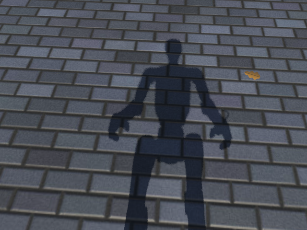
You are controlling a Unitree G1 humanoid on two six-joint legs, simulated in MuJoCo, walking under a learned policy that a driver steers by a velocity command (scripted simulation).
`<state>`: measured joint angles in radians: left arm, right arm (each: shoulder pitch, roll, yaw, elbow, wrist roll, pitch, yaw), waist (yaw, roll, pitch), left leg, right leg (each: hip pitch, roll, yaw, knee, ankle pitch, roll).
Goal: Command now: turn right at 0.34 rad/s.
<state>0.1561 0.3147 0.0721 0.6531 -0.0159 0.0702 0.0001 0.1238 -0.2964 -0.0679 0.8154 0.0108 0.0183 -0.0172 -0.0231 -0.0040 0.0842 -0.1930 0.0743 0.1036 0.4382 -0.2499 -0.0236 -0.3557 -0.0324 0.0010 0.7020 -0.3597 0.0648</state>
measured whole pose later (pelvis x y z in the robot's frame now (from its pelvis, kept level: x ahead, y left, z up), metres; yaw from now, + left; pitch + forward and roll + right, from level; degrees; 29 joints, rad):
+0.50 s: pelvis +0.01 -0.03 +0.00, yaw -3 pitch -1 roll +0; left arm 0.13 0.24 0.02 0.81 0.02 0.00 0.00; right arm 0.18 -0.28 -0.04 0.93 -0.01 0.01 -0.01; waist -0.01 -0.01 0.04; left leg -0.18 0.04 -0.01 0.49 -0.29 -0.03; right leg -0.21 0.04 0.01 0.47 -0.24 -0.03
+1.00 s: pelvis +0.02 -0.01 +0.00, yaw -3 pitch -2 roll +0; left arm 0.19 0.26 0.04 1.01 -0.01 0.01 0.03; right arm 0.19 -0.26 -0.02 1.04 0.01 0.00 -0.03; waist 0.00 0.00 0.02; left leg -0.17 0.01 0.00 0.52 -0.34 0.00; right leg -0.20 0.02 0.02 0.53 -0.33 -0.02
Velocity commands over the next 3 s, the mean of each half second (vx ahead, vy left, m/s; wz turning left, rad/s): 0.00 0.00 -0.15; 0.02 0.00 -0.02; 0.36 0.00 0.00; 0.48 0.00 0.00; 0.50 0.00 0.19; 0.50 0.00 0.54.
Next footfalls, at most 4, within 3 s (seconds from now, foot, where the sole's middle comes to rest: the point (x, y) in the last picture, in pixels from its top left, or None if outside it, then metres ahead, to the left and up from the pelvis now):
0.04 right None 0.05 -0.13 -0.78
0.40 left None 0.04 0.11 -0.78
1.58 left None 0.44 0.09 -0.78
2.14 right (192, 167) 0.72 -0.17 -0.78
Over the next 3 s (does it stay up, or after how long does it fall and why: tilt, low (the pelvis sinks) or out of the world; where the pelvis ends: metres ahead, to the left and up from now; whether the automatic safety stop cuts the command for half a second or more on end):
stays up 1.01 0.03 0.01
